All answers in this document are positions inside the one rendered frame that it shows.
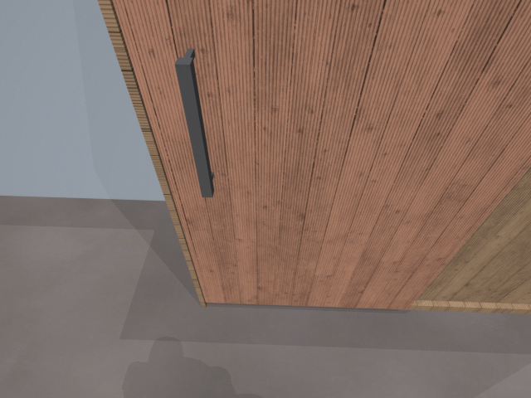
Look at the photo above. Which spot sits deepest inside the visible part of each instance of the wardrobe door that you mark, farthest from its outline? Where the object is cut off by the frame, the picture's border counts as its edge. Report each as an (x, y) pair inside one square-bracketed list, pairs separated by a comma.
[(355, 145), (494, 264)]

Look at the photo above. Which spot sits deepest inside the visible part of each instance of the handle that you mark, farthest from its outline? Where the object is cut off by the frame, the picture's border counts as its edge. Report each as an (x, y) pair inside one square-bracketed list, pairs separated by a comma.
[(192, 108)]

